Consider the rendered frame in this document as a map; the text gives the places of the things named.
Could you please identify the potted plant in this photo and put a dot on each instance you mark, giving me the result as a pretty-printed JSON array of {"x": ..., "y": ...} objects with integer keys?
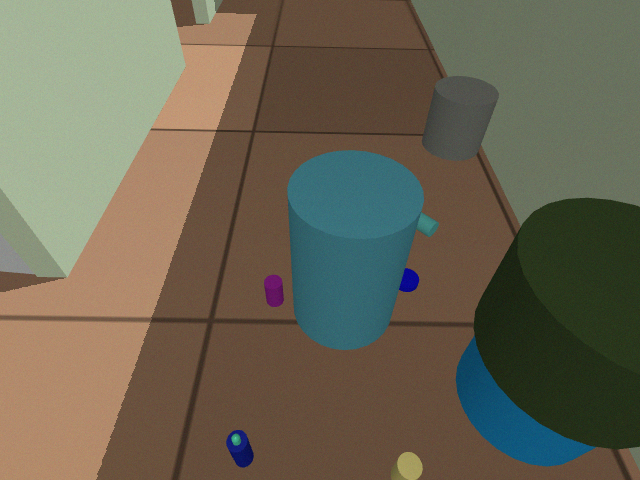
[{"x": 553, "y": 370}]

